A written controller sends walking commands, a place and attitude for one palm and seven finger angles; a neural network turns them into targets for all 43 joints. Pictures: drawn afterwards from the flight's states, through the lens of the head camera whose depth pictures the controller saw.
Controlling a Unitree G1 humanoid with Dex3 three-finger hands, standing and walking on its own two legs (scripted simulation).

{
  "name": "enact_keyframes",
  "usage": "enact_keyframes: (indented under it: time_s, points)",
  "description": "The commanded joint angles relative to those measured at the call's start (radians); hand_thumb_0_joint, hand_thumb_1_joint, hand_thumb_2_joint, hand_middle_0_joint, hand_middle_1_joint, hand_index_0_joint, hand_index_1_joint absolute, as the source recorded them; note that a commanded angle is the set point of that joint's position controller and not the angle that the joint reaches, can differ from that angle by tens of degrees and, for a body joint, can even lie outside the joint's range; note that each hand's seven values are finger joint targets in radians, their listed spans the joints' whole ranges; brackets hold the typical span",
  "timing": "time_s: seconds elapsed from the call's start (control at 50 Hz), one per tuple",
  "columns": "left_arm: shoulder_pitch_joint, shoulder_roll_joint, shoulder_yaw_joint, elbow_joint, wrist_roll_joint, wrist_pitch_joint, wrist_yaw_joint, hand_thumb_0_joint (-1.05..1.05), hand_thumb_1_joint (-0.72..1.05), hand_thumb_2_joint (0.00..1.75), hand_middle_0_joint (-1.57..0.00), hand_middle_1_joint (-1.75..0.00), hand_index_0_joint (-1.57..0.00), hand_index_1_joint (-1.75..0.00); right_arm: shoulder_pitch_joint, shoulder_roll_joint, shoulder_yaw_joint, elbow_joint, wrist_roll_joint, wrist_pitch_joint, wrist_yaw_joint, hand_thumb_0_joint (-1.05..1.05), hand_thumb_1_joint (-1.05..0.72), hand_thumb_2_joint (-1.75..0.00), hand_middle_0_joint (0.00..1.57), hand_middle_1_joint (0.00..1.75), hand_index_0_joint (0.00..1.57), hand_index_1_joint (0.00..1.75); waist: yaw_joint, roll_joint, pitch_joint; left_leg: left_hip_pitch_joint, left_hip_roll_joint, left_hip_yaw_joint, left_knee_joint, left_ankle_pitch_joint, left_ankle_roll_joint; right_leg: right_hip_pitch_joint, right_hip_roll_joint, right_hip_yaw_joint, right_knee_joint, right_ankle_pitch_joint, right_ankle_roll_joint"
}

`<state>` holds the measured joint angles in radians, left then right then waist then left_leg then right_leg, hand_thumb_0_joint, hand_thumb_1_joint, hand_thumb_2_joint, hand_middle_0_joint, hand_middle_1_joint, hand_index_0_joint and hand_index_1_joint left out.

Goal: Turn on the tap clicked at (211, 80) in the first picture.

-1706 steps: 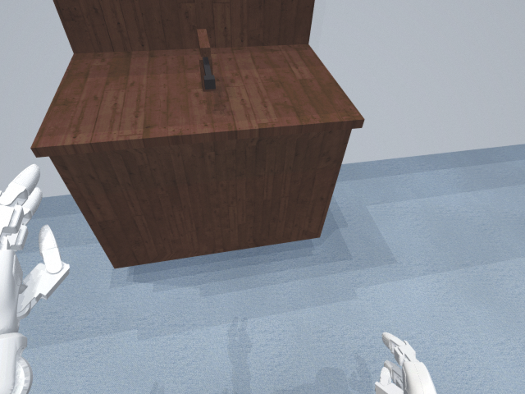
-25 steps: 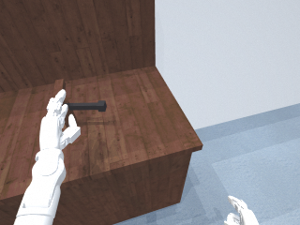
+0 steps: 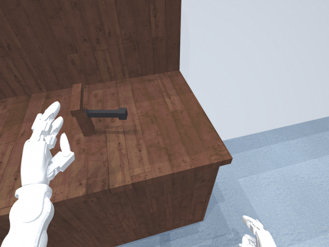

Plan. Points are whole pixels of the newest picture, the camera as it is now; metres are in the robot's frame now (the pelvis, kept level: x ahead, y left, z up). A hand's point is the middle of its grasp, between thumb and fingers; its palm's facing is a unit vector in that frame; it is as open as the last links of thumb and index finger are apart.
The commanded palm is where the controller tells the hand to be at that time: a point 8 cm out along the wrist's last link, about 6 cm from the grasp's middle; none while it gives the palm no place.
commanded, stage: draw the hand back beside the body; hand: left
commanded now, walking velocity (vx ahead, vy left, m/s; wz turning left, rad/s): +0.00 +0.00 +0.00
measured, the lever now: (122, 113) +0.49 +0.19 +0.05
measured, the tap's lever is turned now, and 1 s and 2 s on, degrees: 73 73 73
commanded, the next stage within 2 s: step back with the hand held close in 0.54 s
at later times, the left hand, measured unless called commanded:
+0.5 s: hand (55, 171) +0.21 +0.24 +0.15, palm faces +0.42 -0.85 -0.32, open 7.4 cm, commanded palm +0.16 +0.28 +0.17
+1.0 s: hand (60, 186) +0.19 +0.22 +0.14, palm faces +0.28 -0.84 -0.45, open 7.4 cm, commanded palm +0.14 +0.27 +0.17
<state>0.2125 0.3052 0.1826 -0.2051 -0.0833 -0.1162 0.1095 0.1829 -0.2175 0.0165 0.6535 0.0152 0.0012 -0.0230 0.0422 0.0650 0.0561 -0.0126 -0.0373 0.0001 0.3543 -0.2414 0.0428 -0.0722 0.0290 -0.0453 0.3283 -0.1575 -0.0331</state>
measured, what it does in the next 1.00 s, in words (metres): stands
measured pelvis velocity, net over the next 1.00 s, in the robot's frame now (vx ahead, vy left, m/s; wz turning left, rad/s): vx -0.02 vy -0.01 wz -0.02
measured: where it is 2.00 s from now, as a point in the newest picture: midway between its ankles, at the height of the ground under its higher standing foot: outside the picture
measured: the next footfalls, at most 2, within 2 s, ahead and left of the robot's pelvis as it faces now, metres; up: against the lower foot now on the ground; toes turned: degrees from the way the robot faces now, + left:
left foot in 1.78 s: -0.08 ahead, +0.16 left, +0.00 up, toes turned +8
right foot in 1.98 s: -0.14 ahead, -0.10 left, +0.00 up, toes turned +4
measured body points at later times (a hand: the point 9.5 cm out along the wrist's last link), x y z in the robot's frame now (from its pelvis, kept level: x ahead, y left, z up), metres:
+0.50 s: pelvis +0.01 -0.01 +0.00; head +0.00 -0.03 +0.45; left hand +0.18 +0.28 +0.17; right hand +0.21 -0.22 -0.09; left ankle -0.02 +0.09 -0.75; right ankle +0.02 -0.10 -0.75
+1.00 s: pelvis -0.02 -0.01 +0.00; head +0.00 -0.03 +0.44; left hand +0.17 +0.26 +0.16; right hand +0.15 -0.25 -0.10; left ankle -0.02 +0.09 -0.75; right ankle +0.02 -0.10 -0.75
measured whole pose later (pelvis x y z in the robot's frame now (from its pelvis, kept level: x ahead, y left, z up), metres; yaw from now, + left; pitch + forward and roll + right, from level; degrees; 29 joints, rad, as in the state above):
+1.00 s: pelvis -0.02 -0.01 +0.00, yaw -1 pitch -1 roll +0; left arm 0.51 0.36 0.28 -0.42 -0.05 -0.18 0.09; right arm 0.18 -0.25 -0.02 0.56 0.02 0.01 -0.05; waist 0.01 0.05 0.06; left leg -0.19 -0.03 0.02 0.43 -0.23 0.04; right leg -0.25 0.03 -0.03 0.41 -0.14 -0.04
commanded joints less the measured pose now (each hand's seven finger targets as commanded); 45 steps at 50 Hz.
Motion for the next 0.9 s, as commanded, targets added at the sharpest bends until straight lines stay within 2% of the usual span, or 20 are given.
enact_keyframes:
  time_s: [0.0,0.04,0.06,0.12,0.16,0.24,0.3,0.36,0.42,0.48,0.56,0.62,0.64,0.66,0.7,0.74,0.8,0.84,0.86,0.88]
  points:
    - [-0.096,0.167,0.1,-0.256,0.001,-0.073,0.007,0.0,0.9,0.9,-0.2,-0.29,-0.2,-0.29,-0.164,-0.111,-0.05,-0.169,-0.004,-0.068,-0.009,0.0,-0.9,-0.9,0.2,0.3,0.2,0.3,0.006,-0.03,-0.117,-0.081,0.053,-0.06,-0.067,0.167,-0.037,0.074,-0.027,0.044,-0.031,0.083,-0.015]
    - [-0.06,0.185,0.125,-0.305,0.002,-0.079,0.009,0.0,0.9,0.9,-0.2,-0.3,-0.2,-0.3,-0.159,-0.112,-0.054,-0.17,-0.006,-0.072,-0.007,0.0,-0.9,-0.9,0.2,0.3,0.2,0.3,0.011,-0.02,-0.155,-0.072,0.052,-0.055,-0.049,0.221,-0.039,0.1,-0.03,0.048,-0.021,0.134,-0.017]
    - [-0.051,0.204,0.146,-0.338,0.002,-0.083,0.011,0.0,0.9,0.9,-0.2,-0.3,-0.2,-0.3,-0.156,-0.117,-0.055,-0.171,-0.006,-0.076,-0.008,0.0,-0.9,-0.9,0.2,0.3,0.2,0.3,0.012,0.014,-0.17,-0.067,0.053,-0.063,-0.048,0.241,-0.048,0.107,-0.031,0.048,-0.015,0.144,-0.017]
    - [0.024,0.198,0.158,-0.372,0.003,-0.081,0.017,0.0,0.9,0.9,-0.2,-0.3,-0.2,-0.3,-0.145,-0.112,-0.054,-0.173,-0.008,-0.086,-0.008,0.0,-0.9,-0.9,0.2,0.3,0.2,0.3,0.016,0.048,-0.157,-0.069,0.059,-0.063,-0.034,0.304,-0.059,0.103,-0.032,0.044,-0.006,0.175,-0.017]
    - [0.06,0.22,0.187,-0.394,0.0,-0.077,0.021,0.0,0.9,0.9,-0.2,-0.3,-0.2,-0.3,-0.143,-0.116,-0.057,-0.173,-0.007,-0.091,-0.009,0.0,-0.9,-0.9,0.2,0.3,0.2,0.3,0.015,0.039,-0.143,-0.07,0.063,-0.065,-0.025,0.327,-0.058,0.091,-0.033,0.047,-0.006,0.188,-0.016]
    - [0.143,0.206,0.2,-0.391,-0.009,-0.069,0.015,0.0,0.9,0.9,-0.2,-0.3,-0.2,-0.3,-0.139,-0.115,-0.062,-0.177,-0.005,-0.09,-0.009,0.0,-0.9,-0.9,0.2,0.3,0.2,0.3,0.016,-0.027,-0.113,-0.09,0.066,-0.054,-0.015,0.308,-0.046,0.074,-0.036,0.046,-0.003,0.19,-0.012]
    - [0.1,0.168,0.158,-0.358,-0.005,-0.069,0.011,0.0,0.9,0.9,-0.2,-0.3,-0.2,-0.3,-0.144,-0.113,-0.061,-0.166,-0.002,-0.09,-0.013,0.0,-0.9,-0.9,0.2,0.3,0.2,0.3,0.0,-0.012,-0.063,-0.092,0.063,-0.054,-0.016,0.25,-0.042,0.019,-0.037,0.045,-0.01,0.137,-0.01]
    - [0.047,0.174,0.151,-0.37,-0.004,-0.07,0.014,0.0,0.9,0.9,-0.2,-0.3,-0.2,-0.3,-0.152,-0.117,-0.06,-0.166,-0.001,-0.094,-0.02,0.0,-0.9,-0.9,0.2,0.3,0.2,0.3,-0.005,-0.012,-0.067,-0.092,0.054,-0.057,-0.018,0.199,-0.031,0.007,-0.039,0.048,-0.014,0.101,-0.009]
    - [0.06,0.191,0.165,-0.372,-0.002,-0.072,0.023,0.0,0.9,0.9,-0.2,-0.3,-0.2,-0.3,-0.152,-0.115,-0.061,-0.168,-0.004,-0.098,-0.024,0.0,-0.9,-0.9,0.2,0.3,0.2,0.3,0.006,-0.027,-0.12,-0.084,0.051,-0.053,-0.012,0.208,-0.028,0.04,-0.042,0.046,-0.006,0.119,-0.008]
    - [0.057,0.215,0.188,-0.418,0.002,-0.077,0.033,0.0,0.9,0.9,-0.2,-0.3,-0.2,-0.3,-0.152,-0.112,-0.055,-0.172,-0.005,-0.106,-0.025,0.0,-0.9,-0.9,0.2,0.3,0.2,0.3,0.015,0.038,-0.158,-0.08,0.048,-0.058,-0.01,0.24,-0.036,0.072,-0.045,0.048,0.005,0.145,-0.012]
    - [0.091,0.214,0.197,-0.396,-0.005,-0.067,0.031,0.0,0.9,0.9,-0.2,-0.3,-0.2,-0.3,-0.156,-0.11,-0.051,-0.171,-0.005,-0.105,-0.024,0.0,-0.9,-0.9,0.2,0.3,0.2,0.3,0.015,0.016,-0.117,-0.101,0.048,-0.058,-0.016,0.23,-0.035,0.066,-0.044,0.047,-0.001,0.144,-0.013]
    - [0.111,0.192,0.185,-0.355,-0.009,-0.066,0.023,0.0,0.9,0.9,-0.2,-0.3,-0.2,-0.3,-0.16,-0.105,-0.052,-0.168,-0.004,-0.099,-0.023,0.0,-0.9,-0.9,0.2,0.3,0.2,0.3,0.014,-0.033,-0.08,-0.115,0.051,-0.049,-0.014,0.201,-0.026,0.046,-0.045,0.046,-0.009,0.127,-0.01]
    - [0.089,0.21,0.196,-0.392,-0.011,-0.07,0.023,0.0,0.9,0.9,-0.2,-0.3,-0.2,-0.3,-0.164,-0.107,-0.054,-0.175,-0.002,-0.099,-0.022,0.0,-0.9,-0.9,0.2,0.3,0.2,0.3,0.016,-0.02,-0.097,-0.108,0.051,-0.049,-0.011,0.192,-0.023,0.05,-0.047,0.051,-0.012,0.123,-0.009]
    - [-0.088,0.359,0.346,-0.473,-0.016,-0.12,0.029,0.0,0.9,0.9,-0.2,-0.3,-0.2,-0.3,-0.157,-0.105,-0.033,-0.234,0.013,-0.095,-0.027,0.0,-0.9,-0.9,0.2,0.3,0.2,0.3,-0.002,0.037,0.002,-0.164,0.074,-0.08,-0.009,0.083,-0.003,-0.034,-0.097,0.163,-0.049,0.141,-0.008]
    - [0.097,0.257,0.277,-0.335,-0.004,-0.132,0.012,0.0,0.9,0.9,-0.2,-0.3,-0.2,-0.3,-0.134,-0.103,-0.045,-0.192,0.003,-0.086,-0.03,0.0,-0.9,-0.9,0.2,0.3,0.2,0.3,-0.008,-0.072,-0.034,-0.146,0.077,-0.087,0.025,0.098,0.006,-0.058,-0.134,0.172,-0.053,0.204,-0.006]
    - [0.176,0.19,0.216,-0.314,0.007,-0.122,-0.003,0.0,0.9,0.9,-0.2,-0.3,-0.2,-0.3,-0.11,-0.118,-0.057,-0.212,0.003,-0.068,-0.023,0.0,-0.9,-0.9,0.2,0.3,0.2,0.3,-0.014,-0.078,-0.106,-0.113,0.092,-0.078,0.042,0.179,0.003,-0.041,-0.142,0.159,-0.017,0.292,0.001]
    - [0.234,0.18,0.201,-0.341,0.01,-0.123,-0.006,0.0,0.9,0.9,-0.2,-0.3,-0.2,-0.3,-0.107,-0.129,-0.063,-0.233,0.002,-0.054,-0.024,0.0,-0.9,-0.9,0.2,0.3,0.2,0.3,-0.009,-0.026,-0.174,-0.11,0.113,-0.073,0.027,0.288,0.002,-0.02,-0.13,0.123,0.033,0.333,0.016]
    - [0.244,0.205,0.222,-0.381,0.016,-0.124,0.0,0.0,0.9,0.9,-0.2,-0.3,-0.2,-0.3,-0.105,-0.131,-0.069,-0.244,0.003,-0.046,-0.026,0.0,-0.9,-0.9,0.2,0.3,0.2,0.3,-0.008,-0.04,-0.207,-0.124,0.119,-0.074,0.03,0.298,0.002,-0.009,-0.129,0.122,0.051,0.343,0.02]
    - [0.23,0.238,0.243,-0.424,0.019,-0.129,0.005,0.0,0.9,0.9,-0.2,-0.3,-0.2,-0.3,-0.113,-0.134,-0.07,-0.251,0.002,-0.044,-0.028,0.0,-0.9,-0.9,0.2,0.3,0.2,0.3,-0.008,-0.006,-0.216,-0.129,0.12,-0.081,0.023,0.312,0.003,-0.005,-0.129,0.125,0.066,0.344,0.018]
    - [0.244,0.244,0.258,-0.427,0.021,-0.132,0.01,0.0,0.9,0.9,-0.2,-0.3,-0.2,-0.3,-0.108,-0.127,-0.07,-0.254,0.001,-0.043,-0.031,0.0,-0.9,-0.9,0.2,0.3,0.2,0.3,-0.006,-0.029,-0.224,-0.15,0.122,-0.084,0.021,0.305,0.003,0.002,-0.125,0.115,0.075,0.326,0.022]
